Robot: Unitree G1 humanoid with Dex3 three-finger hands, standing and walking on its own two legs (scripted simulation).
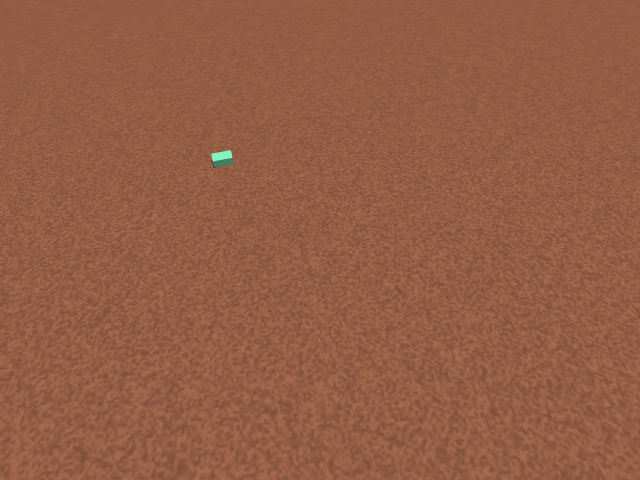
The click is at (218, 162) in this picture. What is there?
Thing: flat box
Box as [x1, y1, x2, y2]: [211, 150, 233, 167]
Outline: 230,150 211,154 214,167 233,163
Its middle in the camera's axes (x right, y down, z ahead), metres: -0.51 -0.41 +2.00
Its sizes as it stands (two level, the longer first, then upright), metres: 0.102 0.069 0.041
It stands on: the floor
